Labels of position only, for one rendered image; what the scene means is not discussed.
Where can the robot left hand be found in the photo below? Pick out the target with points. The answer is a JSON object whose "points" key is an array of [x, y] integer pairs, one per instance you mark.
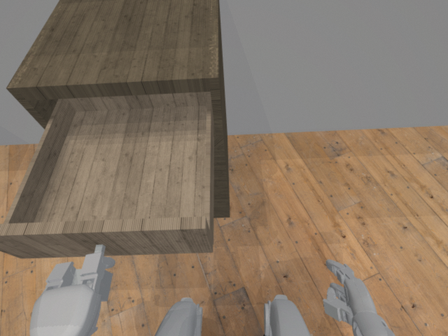
{"points": [[64, 309]]}

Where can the cabinet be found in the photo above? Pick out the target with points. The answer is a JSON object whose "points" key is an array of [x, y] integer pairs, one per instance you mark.
{"points": [[108, 48]]}

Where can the robot right forearm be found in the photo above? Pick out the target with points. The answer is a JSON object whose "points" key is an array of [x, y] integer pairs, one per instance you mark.
{"points": [[370, 324]]}

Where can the handle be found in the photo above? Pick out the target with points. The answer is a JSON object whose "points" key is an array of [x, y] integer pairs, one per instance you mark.
{"points": [[105, 282]]}

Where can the right robot thigh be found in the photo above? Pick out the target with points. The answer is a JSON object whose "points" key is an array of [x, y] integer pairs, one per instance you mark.
{"points": [[282, 318]]}

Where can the robot right shin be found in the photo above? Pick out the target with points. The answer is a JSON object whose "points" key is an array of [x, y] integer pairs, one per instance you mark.
{"points": [[283, 297]]}

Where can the drawer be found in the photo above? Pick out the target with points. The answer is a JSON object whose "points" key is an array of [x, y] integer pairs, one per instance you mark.
{"points": [[134, 173]]}

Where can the robot right hand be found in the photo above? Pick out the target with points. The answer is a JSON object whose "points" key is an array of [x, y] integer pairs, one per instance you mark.
{"points": [[353, 298]]}

